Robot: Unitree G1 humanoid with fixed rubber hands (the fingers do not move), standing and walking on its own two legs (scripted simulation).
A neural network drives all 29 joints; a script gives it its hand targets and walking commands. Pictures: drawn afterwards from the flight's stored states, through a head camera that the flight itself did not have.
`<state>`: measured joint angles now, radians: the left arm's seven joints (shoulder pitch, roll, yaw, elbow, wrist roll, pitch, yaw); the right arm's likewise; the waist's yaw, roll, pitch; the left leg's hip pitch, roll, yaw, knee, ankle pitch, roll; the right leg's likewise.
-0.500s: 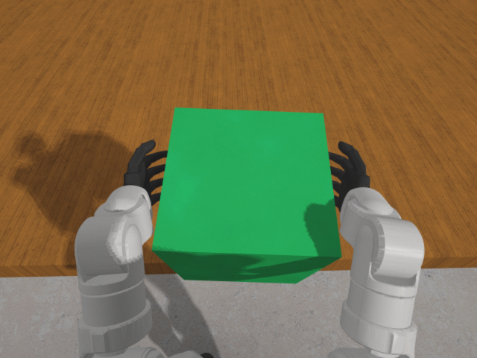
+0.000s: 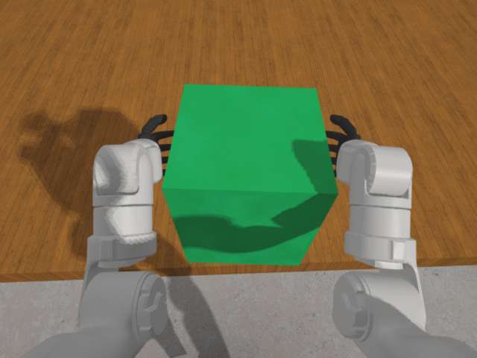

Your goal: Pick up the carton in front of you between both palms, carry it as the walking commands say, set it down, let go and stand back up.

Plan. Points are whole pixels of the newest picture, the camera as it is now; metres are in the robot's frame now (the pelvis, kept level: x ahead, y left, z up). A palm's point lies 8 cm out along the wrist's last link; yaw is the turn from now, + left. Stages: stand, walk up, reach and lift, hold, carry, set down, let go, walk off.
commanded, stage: carry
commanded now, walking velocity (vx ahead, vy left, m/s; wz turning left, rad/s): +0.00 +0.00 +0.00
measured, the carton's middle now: (246, 182) +0.38 +0.00 +0.04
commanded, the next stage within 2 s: none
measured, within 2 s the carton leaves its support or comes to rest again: neither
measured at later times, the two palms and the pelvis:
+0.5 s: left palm (177, 142) +0.42 +0.11 +0.10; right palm (358, 144) +0.42 -0.19 +0.10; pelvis +0.06 -0.03 -0.01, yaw +0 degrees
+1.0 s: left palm (193, 133) +0.43 +0.08 +0.11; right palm (378, 130) +0.44 -0.21 +0.12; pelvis +0.09 -0.07 -0.01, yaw +1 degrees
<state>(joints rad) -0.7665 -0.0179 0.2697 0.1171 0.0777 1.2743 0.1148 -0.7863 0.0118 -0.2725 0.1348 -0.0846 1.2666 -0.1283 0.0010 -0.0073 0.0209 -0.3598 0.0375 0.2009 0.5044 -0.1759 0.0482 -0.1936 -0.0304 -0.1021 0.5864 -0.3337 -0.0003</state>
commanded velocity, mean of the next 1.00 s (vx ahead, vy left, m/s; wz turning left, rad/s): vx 0.00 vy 0.00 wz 0.00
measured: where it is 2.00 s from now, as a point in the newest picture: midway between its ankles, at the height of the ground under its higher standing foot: (258, 345)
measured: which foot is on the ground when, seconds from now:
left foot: down 0.00-0.14, up 0.16-0.30, down 0.32-1.00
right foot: down 0.00-0.32, up 0.34-0.50, down 0.52-1.00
